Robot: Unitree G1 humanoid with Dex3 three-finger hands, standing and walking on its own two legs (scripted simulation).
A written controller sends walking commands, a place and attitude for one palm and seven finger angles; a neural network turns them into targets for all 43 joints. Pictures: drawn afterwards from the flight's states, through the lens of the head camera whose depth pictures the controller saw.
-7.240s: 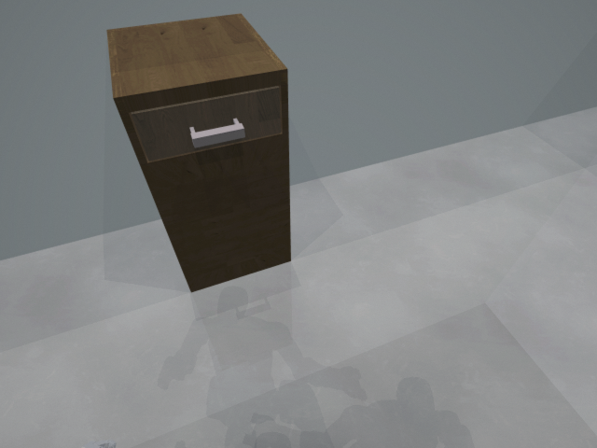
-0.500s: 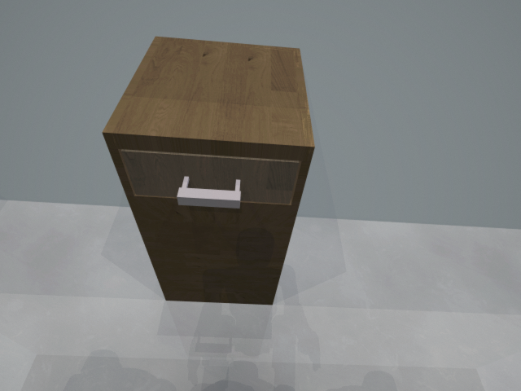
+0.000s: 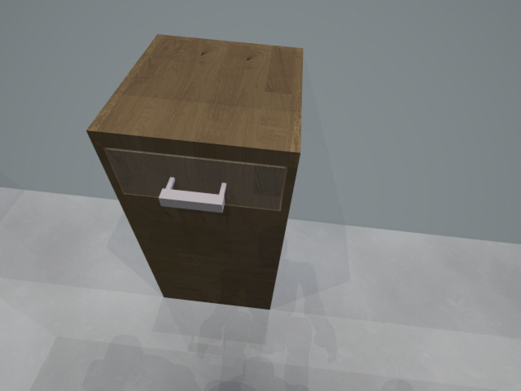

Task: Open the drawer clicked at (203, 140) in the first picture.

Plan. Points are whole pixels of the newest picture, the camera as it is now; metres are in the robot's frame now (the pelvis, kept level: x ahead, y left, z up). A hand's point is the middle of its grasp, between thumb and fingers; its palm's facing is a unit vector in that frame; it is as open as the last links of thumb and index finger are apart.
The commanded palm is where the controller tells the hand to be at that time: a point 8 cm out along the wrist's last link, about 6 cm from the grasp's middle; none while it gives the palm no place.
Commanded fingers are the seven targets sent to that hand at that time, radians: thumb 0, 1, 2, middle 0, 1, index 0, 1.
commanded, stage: come to a stop and stand still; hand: left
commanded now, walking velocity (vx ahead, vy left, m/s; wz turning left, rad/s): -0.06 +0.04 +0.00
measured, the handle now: (195, 192) +0.50 +0.19 -0.05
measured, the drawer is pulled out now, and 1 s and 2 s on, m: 0.00 0.00 0.00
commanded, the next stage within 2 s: look again from close up in 1.04 s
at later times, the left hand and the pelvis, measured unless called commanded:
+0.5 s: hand out of the picture +0.04 +0.19 -0.16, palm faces +0.00 -0.97 -0.23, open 7.4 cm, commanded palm none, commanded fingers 0.00 0.90 0.90 -0.20 -0.30 -0.20 -0.30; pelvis +0.01 +0.01 +0.00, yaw -1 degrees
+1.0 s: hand out of the picture +0.03 +0.16 -0.17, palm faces -0.01 -0.98 -0.18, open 7.4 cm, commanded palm none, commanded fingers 0.00 0.90 0.90 -0.20 -0.30 -0.20 -0.30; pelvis +0.03 +0.00 +0.01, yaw -2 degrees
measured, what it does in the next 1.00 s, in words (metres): stands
